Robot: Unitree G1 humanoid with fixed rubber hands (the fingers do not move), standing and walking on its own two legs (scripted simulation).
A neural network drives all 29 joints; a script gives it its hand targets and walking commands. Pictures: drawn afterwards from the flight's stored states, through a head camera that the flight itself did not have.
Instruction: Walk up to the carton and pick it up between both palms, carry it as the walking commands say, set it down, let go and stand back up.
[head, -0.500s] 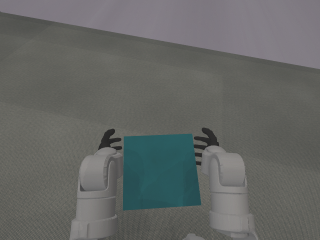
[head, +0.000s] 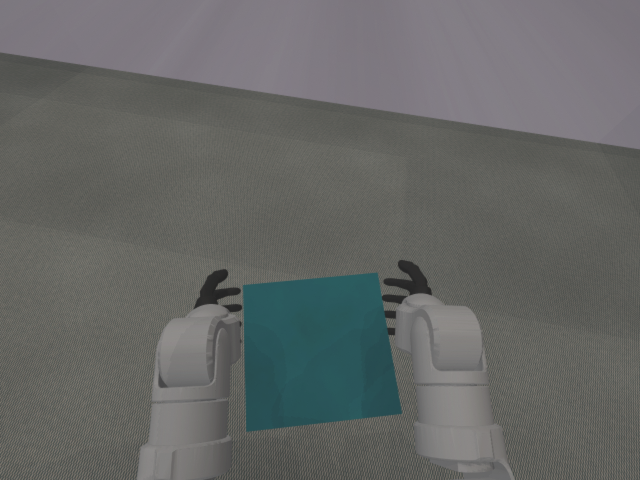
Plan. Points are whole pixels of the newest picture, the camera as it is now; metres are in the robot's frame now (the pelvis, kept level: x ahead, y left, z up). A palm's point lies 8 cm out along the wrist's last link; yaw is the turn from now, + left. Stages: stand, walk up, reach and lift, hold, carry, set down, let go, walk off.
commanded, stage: carry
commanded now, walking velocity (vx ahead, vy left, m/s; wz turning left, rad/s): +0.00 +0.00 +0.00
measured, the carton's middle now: (316, 356) +0.31 +0.00 -0.03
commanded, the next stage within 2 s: none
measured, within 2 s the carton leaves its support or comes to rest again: neither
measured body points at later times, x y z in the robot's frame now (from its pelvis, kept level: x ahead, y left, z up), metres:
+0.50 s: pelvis -0.08 -0.02 +0.00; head -0.09 -0.02 +0.45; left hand +0.24 +0.10 +0.08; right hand +0.24 -0.15 +0.08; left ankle -0.06 +0.09 -0.72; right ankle +0.05 -0.13 -0.73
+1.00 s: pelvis -0.20 +0.05 +0.00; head -0.14 +0.04 +0.45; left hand +0.12 +0.17 +0.06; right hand +0.12 -0.08 +0.05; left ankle -0.16 +0.17 -0.67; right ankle -0.18 -0.08 -0.73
